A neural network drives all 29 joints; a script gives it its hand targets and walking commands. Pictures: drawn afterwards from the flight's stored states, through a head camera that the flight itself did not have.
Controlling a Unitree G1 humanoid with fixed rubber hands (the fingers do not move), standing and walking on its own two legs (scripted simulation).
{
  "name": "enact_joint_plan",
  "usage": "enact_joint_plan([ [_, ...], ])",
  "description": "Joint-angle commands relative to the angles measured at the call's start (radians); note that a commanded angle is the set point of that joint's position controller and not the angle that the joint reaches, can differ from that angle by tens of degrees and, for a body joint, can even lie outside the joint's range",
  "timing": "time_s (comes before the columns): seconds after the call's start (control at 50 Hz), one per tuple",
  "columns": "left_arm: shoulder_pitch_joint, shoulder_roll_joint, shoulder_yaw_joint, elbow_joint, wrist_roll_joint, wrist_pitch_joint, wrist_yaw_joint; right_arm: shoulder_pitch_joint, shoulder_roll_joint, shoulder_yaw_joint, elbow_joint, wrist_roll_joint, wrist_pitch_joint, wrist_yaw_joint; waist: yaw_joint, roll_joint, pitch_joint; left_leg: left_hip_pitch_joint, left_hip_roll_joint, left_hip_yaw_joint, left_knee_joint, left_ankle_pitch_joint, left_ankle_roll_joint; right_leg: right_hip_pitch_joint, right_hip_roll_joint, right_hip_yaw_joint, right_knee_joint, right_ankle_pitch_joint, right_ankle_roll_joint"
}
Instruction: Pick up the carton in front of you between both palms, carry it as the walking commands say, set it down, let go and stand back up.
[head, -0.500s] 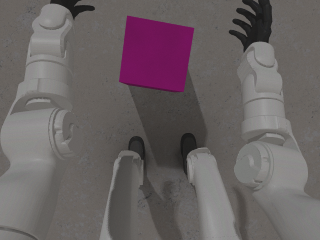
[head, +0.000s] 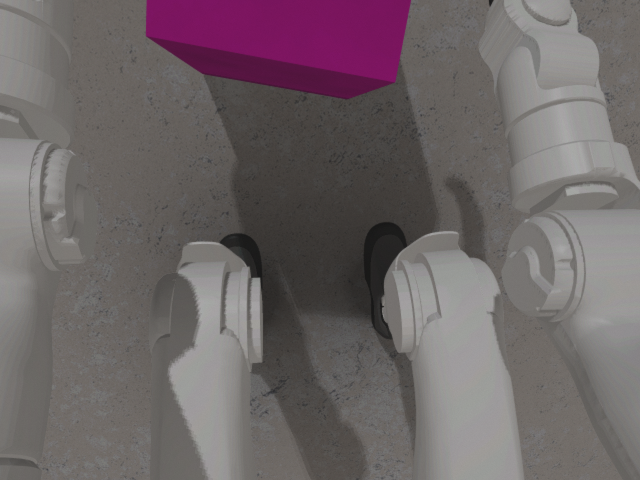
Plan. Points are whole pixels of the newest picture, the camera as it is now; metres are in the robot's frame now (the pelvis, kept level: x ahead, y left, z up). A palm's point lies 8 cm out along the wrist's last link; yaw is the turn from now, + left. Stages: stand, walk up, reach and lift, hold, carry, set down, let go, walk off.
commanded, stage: reach and lift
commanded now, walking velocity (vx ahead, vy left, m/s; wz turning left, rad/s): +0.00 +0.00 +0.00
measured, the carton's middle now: out of the picture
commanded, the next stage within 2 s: none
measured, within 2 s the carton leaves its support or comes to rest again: leaves its support in 1.02 s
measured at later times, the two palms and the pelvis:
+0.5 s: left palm out of the picture +0.59 +0.21 -0.20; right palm out of the picture +0.56 -0.13 -0.21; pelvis +0.01 +0.00 -0.04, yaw -1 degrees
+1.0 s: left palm out of the picture +0.58 +0.19 -0.20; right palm out of the picture +0.56 -0.11 -0.20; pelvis +0.01 +0.01 -0.04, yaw +0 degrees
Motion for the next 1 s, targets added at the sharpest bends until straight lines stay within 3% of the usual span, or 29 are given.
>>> enact_joint_plan([
  [0.0, -0.348, 0.098, -0.011, -0.089, -0.03, -0.029, 0.006, -0.308, -0.145, 0.003, -0.097, -0.002, -0.046, 0.004, -0.04, 0.134, -1.308, 0.708, 0.054, 0.053, -0.129, 0.256, -0.007, 0.582, -0.027, -0.139, -0.071, 0.232, -0.007],
  [0.02, -0.332, 0.096, -0.013, -0.039, -0.01, -0.034, 0.015, -0.3, -0.158, -0.036, -0.062, -0.033, -0.053, 0.001, -0.038, 0.175, -1.251, 0.687, 0.049, 0.04, -0.13, 0.253, -0.013, 0.526, -0.022, -0.145, -0.051, 0.229, -0.012],
  [0.04, -0.352, 0.128, -0.015, -0.042, -0.018, -0.045, 0.016, -0.312, -0.14, -0.017, -0.004, 0.001, -0.046, 0.008, 0.01, 0.174, -1.247, 0.723, 0.05, 0.052, -0.118, 0.254, -0.004, 0.515, -0.029, -0.129, -0.041, 0.204, -0.008],
  [0.06, -0.358, 0.156, -0.012, -0.016, -0.036, -0.046, 0.017, -0.325, -0.149, 0.016, -0.001, 0.006, -0.06, 0.011, -0.036, 0.111, -1.218, 0.659, 0.057, 0.049, -0.091, 0.234, -0.012, 0.557, -0.023, -0.144, -0.029, 0.212, -0.009],
  [0.08, -0.359, 0.164, 0.007, -0.054, 0.002, -0.055, 0.026, -0.332, -0.156, 0.005, -0.013, 0.001, -0.073, 0.01, 0.021, 0.141, -1.203, 0.641, 0.05, 0.05, -0.097, 0.254, -0.014, 0.551, -0.021, -0.118, -0.006, 0.226, -0.014],
  [0.14, -0.406, 0.116, -0.043, -0.065, -0.058, -0.067, 0.021, -0.353, -0.154, 0.009, -0.006, 0.008, -0.083, 0.015, -0.053, 0.136, -1.229, 0.724, 0.048, 0.032, -0.063, 0.324, -0.006, 0.482, -0.014, -0.147, 0.008, 0.261, -0.014],
  [0.16, -0.387, 0.151, -0.023, -0.09, -0.047, -0.066, 0.026, -0.36, -0.171, 0.004, 0.015, 0.002, -0.087, 0.013, 0.005, 0.142, -1.2, 0.7, 0.047, 0.041, -0.044, 0.346, -0.013, 0.509, -0.02, -0.131, 0.032, 0.291, -0.018],
  [0.28, -0.309, 0.087, -0.089, -0.012, -0.074, -0.069, 0.013, -0.28, -0.145, 0.026, 0.058, 0.036, -0.085, 0.009, -0.011, 0.155, -1.132, 0.652, 0.047, 0.049, -0.016, 0.353, -0.02, 0.556, 0.0, -0.122, 0.047, 0.321, -0.015],
  [0.3, -0.329, 0.111, -0.065, -0.038, -0.076, -0.078, 0.012, -0.314, -0.125, 0.038, 0.002, 0.047, -0.102, 0.012, -0.001, 0.101, -1.167, 0.637, 0.048, 0.046, -0.001, 0.363, -0.012, 0.589, -0.001, -0.132, 0.064, 0.358, -0.011],
  [0.32, -0.331, 0.111, -0.055, -0.043, -0.044, -0.074, 0.017, -0.287, -0.109, 0.029, 0.037, 0.034, -0.093, 0.008, 0.011, 0.146, -1.135, 0.628, 0.05, 0.042, -0.013, 0.356, -0.009, 0.541, -0.002, -0.117, 0.061, 0.341, -0.02],
  [0.34, -0.335, 0.102, -0.063, -0.021, -0.064, -0.066, 0.012, -0.291, -0.082, 0.05, 0.034, 0.058, -0.088, 0.015, 0.016, 0.113, -1.163, 0.669, 0.042, 0.053, -0.012, 0.359, -0.008, 0.558, 0.002, -0.131, 0.048, 0.334, -0.013],
  [0.44, -0.349, 0.029, -0.094, -0.034, -0.07, -0.064, 0.007, -0.295, -0.057, 0.032, 0.026, 0.028, -0.093, 0.008, -0.028, 0.147, -1.11, 0.647, 0.042, 0.038, -0.03, 0.306, -0.005, 0.546, 0.006, -0.143, 0.048, 0.302, -0.022],
  [0.46, -0.327, 0.068, -0.07, -0.035, -0.057, -0.073, 0.009, -0.29, -0.077, 0.021, 0.05, 0.036, -0.092, 0.009, 0.005, 0.178, -1.128, 0.635, 0.039, 0.064, -0.029, 0.303, -0.023, 0.568, 0.011, -0.124, 0.038, 0.308, -0.024],
  [0.52, -0.326, 0.074, -0.047, -0.007, -0.027, -0.063, 0.013, -0.314, -0.118, 0.002, 0.037, 0.001, -0.088, 0.001, 0.012, 0.147, -1.075, 0.616, 0.039, 0.05, -0.012, 0.288, -0.008, 0.519, 0.003, -0.111, 0.027, 0.255, -0.029],
  [0.54, -0.306, 0.006, -0.074, 0.008, -0.055, -0.064, 0.009, -0.301, -0.05, 0.014, 0.016, -0.007, -0.09, 0.008, -0.023, 0.139, -1.071, 0.629, 0.038, 0.035, -0.033, 0.295, -0.001, 0.525, 0.014, -0.129, 0.026, 0.271, -0.021],
  [0.62, -0.36, 0.009, -0.068, -0.038, -0.03, -0.072, 0.016, -0.343, 0.014, 0.036, 0.017, -0.011, -0.097, 0.012, 0.014, 0.093, -1.08, 0.598, 0.031, 0.046, -0.024, 0.301, -0.002, 0.615, 0.02, -0.113, 0.036, 0.318, -0.025],
  [0.64, -0.379, -0.016, -0.066, -0.036, -0.02, -0.071, 0.016, -0.374, 0.014, 0.031, -0.013, -0.009, -0.107, 0.019, 0.015, 0.125, -1.073, 0.607, 0.025, 0.036, -0.045, 0.289, -0.006, 0.592, 0.023, -0.138, 0.048, 0.305, -0.027],
  [0.66, -0.405, -0.068, -0.104, -0.059, -0.049, -0.066, 0.01, -0.385, 0.016, 0.045, 0.006, -0.02, -0.107, 0.021, -0.027, 0.122, -1.061, 0.6, 0.035, 0.027, -0.036, 0.258, -0.007, 0.609, 0.012, -0.134, 0.051, 0.294, -0.028],
  [0.68, -0.397, -0.221, -0.089, -0.016, -0.02, -0.059, -0.023, -0.42, 0.202, 0.085, -0.003, -0.013, -0.089, 0.043, 0.034, 0.125, -1.061, 0.635, 0.018, 0.045, -0.03, 0.285, 0.002, 0.6, 0.041, -0.116, 0.03, 0.281, -0.032],
  [0.7, -0.446, -0.369, -0.116, -0.067, -0.026, -0.055, -0.06, -0.454, 0.315, 0.072, -0.001, -0.026, -0.084, 0.077, -0.019, 0.147, -1.021, 0.631, 0.008, 0.033, -0.019, 0.297, 0.004, 0.55, 0.05, -0.125, 0.039, 0.275, -0.045],
  [0.74, -0.527, -0.699, -0.135, -0.071, 0.022, -0.017, -0.157, -0.581, 0.653, 0.088, -0.034, -0.059, -0.039, 0.171, 0.023, 0.173, -0.962, 0.617, -0.011, 0.061, -0.017, 0.231, 0.014, 0.518, 0.074, -0.109, 0.045, 0.211, -0.064],
  [0.76, -0.473, -0.841, -0.125, -0.101, 0.031, 0.005, -0.199, -0.58, 0.726, 0.081, -0.038, -0.105, -0.009, 0.211, -0.008, 0.168, -0.911, 0.583, -0.018, 0.062, -0.02, 0.253, 0.02, 0.466, 0.07, -0.129, 0.05, 0.233, -0.056],
  [0.78, -0.471, -0.878, -0.093, -0.129, 0.041, 0.014, -0.236, -0.574, 0.796, 0.103, -0.053, -0.109, 0.004, 0.235, 0.011, 0.084, -0.891, 0.5, -0.027, 0.078, 0.002, 0.232, 0.024, 0.502, 0.076, -0.122, 0.046, 0.201, -0.058],
  [0.8, -0.427, -0.908, -0.111, -0.111, 0.054, 0.034, -0.247, -0.572, 0.866, 0.093, -0.021, -0.095, 0.025, 0.261, 0.056, 0.096, -0.916, 0.547, -0.03, 0.079, -0.021, 0.25, 0.031, 0.5, 0.078, -0.137, 0.069, 0.227, -0.046],
  [0.82, -0.431, -0.951, -0.107, -0.132, 0.037, 0.043, -0.264, -0.548, 0.881, 0.103, -0.012, -0.099, 0.037, 0.274, 0.017, 0.098, -0.907, 0.542, -0.027, 0.088, -0.004, 0.232, 0.021, 0.498, 0.08, -0.136, 0.058, 0.196, -0.051],
  [0.84, -0.41, -0.98, -0.101, -0.146, 0.049, 0.058, -0.269, -0.577, 0.887, 0.078, -0.063, -0.105, 0.039, 0.287, 0.024, 0.145, -0.888, 0.519, -0.035, 0.083, -0.034, 0.233, 0.024, 0.461, 0.085, -0.155, 0.074, 0.209, -0.057],
  [0.88, -0.389, -1.04, -0.087, -0.201, 0.028, 0.061, -0.28, -0.559, 0.941, 0.126, -0.023, -0.089, 0.054, 0.294, 0.035, 0.086, -0.938, 0.509, -0.038, 0.084, -0.012, 0.305, 0.029, 0.52, 0.082, -0.143, 0.073, 0.264, -0.06],
  [0.96, -0.424, -1.115, -0.149, -0.314, -0.015, 0.05, -0.259, -0.647, 1.007, 0.219, -0.166, -0.009, 0.039, 0.29, 0.071, 0.129, -1.213, 0.657, -0.04, 0.101, -0.005, 0.459, 0.027, 0.556, 0.083, -0.139, 0.094, 0.382, -0.06],
  [0.98, -0.478, -1.11, -0.146, -0.374, -0.031, 0.043, -0.242, -0.649, 1.059, 0.24, -0.161, 0.033, 0.039, 0.284, 0.068, 0.084, -1.282, 0.713, -0.032, 0.084, 0.001, 0.512, 0.031, 0.521, 0.088, -0.158, 0.114, 0.408, -0.054],
])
